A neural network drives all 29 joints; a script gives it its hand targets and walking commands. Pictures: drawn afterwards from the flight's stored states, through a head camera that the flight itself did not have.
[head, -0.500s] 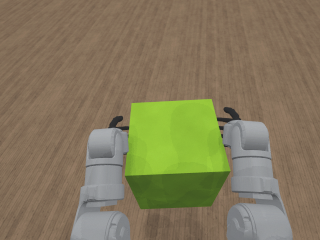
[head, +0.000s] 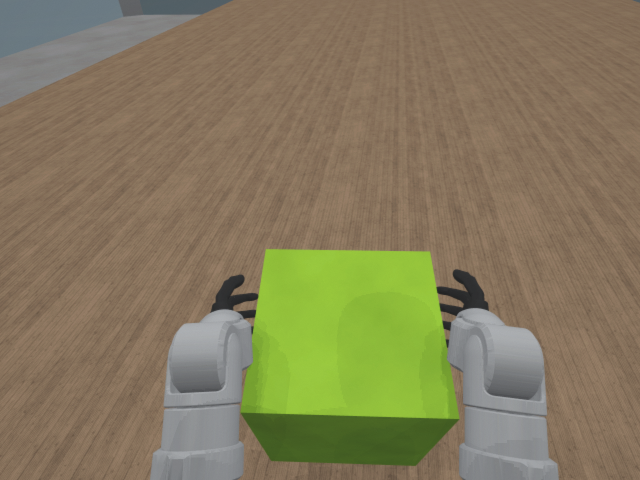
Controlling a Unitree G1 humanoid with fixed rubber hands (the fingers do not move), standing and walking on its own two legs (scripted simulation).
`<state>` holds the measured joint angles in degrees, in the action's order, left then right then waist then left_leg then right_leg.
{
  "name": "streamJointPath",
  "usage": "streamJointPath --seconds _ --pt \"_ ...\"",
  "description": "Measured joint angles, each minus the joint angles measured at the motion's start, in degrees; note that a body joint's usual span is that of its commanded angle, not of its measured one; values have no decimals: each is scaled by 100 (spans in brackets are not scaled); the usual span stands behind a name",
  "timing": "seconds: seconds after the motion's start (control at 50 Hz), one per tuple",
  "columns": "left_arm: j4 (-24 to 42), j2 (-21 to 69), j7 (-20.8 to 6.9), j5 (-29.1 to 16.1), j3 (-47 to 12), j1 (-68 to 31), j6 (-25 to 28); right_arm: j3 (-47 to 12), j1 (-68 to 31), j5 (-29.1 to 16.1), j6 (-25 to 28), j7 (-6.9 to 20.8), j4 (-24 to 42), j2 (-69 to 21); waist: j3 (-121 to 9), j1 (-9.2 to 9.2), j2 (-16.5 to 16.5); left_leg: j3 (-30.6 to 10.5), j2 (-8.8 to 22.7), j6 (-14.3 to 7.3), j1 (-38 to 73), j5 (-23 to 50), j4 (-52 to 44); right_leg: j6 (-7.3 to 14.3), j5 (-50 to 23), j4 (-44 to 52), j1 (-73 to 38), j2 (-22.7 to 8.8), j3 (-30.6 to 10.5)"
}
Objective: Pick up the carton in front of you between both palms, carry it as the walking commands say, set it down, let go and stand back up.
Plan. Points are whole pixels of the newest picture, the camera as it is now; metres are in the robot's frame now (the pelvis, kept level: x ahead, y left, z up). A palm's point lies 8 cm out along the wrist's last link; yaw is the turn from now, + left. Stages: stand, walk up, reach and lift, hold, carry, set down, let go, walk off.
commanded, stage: carry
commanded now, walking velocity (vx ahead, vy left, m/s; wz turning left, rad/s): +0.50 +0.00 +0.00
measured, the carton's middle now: (345, 363) +0.31 -0.01 +0.01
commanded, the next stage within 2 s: none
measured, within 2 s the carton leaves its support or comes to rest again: neither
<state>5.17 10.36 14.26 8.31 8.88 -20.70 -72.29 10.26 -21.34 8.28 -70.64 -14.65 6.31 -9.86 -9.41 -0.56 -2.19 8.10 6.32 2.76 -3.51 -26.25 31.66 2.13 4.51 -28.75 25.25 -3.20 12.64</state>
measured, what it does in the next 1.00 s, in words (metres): walks ahead: left foot, then right foot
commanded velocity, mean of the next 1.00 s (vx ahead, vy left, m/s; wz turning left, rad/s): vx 0.30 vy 0.00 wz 0.00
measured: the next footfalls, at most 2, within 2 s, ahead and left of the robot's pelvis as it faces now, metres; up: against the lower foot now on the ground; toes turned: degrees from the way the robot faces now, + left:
left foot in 0.44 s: +0.43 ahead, +0.13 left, +0.00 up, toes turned +11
right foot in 0.86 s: +0.69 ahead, -0.08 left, +0.00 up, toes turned +20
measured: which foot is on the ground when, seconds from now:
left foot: down 0.00-0.00, up 0.02-0.42, down 0.44-0.90, up 0.92-1.00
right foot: down 0.00-0.46, up 0.48-0.84, down 0.86-1.00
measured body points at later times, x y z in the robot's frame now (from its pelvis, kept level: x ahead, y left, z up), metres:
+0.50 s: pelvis +0.30 +0.04 +0.00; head +0.28 +0.05 +0.45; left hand +0.60 +0.18 +0.08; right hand +0.61 -0.11 +0.09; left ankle +0.40 +0.12 -0.72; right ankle +0.12 -0.09 -0.68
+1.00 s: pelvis +0.56 +0.01 +0.01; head +0.58 +0.00 +0.46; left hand +0.87 +0.15 +0.08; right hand +0.88 -0.14 +0.08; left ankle +0.48 +0.13 -0.71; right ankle +0.65 -0.07 -0.72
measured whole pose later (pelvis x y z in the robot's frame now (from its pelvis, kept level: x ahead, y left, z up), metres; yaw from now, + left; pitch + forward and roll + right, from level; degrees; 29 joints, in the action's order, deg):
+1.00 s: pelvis +0.56 +0.01 +0.01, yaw +1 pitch +4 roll +0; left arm 5.0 10.7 14.0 8.6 8.6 -21.6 -69.6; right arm 11.4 -21.1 7.7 -68.4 -15.1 7.9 -10.2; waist -2.6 -0.1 -2.3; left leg 5.5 3.4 2.6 -13.1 -30.9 36.6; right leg 3.8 4.5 -23.1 22.2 -1.9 12.5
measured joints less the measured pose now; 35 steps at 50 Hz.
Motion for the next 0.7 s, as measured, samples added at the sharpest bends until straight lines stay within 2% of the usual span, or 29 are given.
streamJointPath --seconds 0.04,0.06,0.08,0.12,0.2,0.28,0.38,0.42,0.44,0.46,0.48,0.5,0.54,0.56,0.62,0.7 --pt "-354 23 -12 69 -72 -65 127 61 23 -33 43 32 -183 111 -43 26 3 -316 -52 -56 -747 -149 1593 192 444 -257 -62 0 60" --pt "-466 21 1 75 -86 -59 129 79 20 -56 37 26 -297 138 -32 22 45 -396 -127 -107 -1153 -163 2258 213 579 -211 -160 -16 67" --pt "-534 8 10 65 -85 -24 110 90 13 -83 22 -5 -404 138 -13 19 83 -411 -173 -153 -1528 -71 2715 167 606 -89 -285 -25 64" --pt "-570 -30 23 7 -56 89 65 90 19 -130 -4 -103 -551 87 48 31 114 -377 -162 -194 -2141 306 2977 118 596 227 -571 1 47" --pt "-369 -70 92 -147 5 213 40 41 103 -134 32 -180 -440 -32 256 105 144 -320 -18 -123 -2921 1085 2198 90 613 854 -1186 79 -2" --pt "16 -59 175 -245 -50 182 87 -27 123 -105 93 -97 -28 -27 430 137 122 -233 47 -96 -3213 1803 967 -19 767 1259 -1758 117 -25" --pt "250 -26 89 -131 -123 86 95 -31 139 -74 101 -36 323 -23 352 104 127 47 -106 -227 -2920 2482 -222 -295 1303 1355 -2439 64 -34" --pt "227 -20 49 -66 -115 68 68 -11 115 -68 89 -30 281 -30 256 104 179 263 -214 -296 -2530 2460 -650 -444 1720 1056 -2629 -27 -86" --pt "207 -27 32 -37 -91 64 58 -1 76 -59 100 -22 201 -43 205 107 219 358 -277 -418 -2321 2433 -767 -505 2019 659 -2611 -118 -123" --pt "151 -65 20 -29 -54 62 91 -24 44 -42 193 -5 41 -56 179 80 367 453 -360 -613 -2326 2345 -539 -510 2161 -31 -2384 -314 -188" --pt "89 -108 6 -31 -13 79 123 -56 6 -15 282 6 -139 -70 181 44 435 506 -387 -722 -2335 2141 -313 -494 2177 -930 -2009 -374 -396" --pt "18 -139 -7 -36 18 103 137 -79 -17 -3 330 -5 -292 -79 204 31 432 528 -374 -767 -2284 1958 -227 -463 2215 -1839 -1566 -307 -631" --pt "-107 -137 36 -71 58 160 114 -95 17 -16 324 -24 -473 -68 279 40 367 534 -331 -703 -2043 1797 -364 -338 2128 -3098 -735 -146 -844" --pt "-142 -103 94 -93 59 194 93 -85 68 -32 305 -13 -505 -50 320 44 347 530 -330 -673 -1895 1774 -502 -290 1974 -3339 -392 -126 -851" --pt "-122 -83 232 -175 -64 279 45 -46 195 -110 270 4 -448 -8 475 20 324 500 -366 -677 -1421 1723 -951 -265 1486 -3107 374 -188 -811" --pt "109 -86 221 -191 -153 260 95 -59 230 -225 279 -69 -112 3 664 -6 320 449 -416 -616 -856 1581 -1363 -361 940 -2036 949 -289 -746"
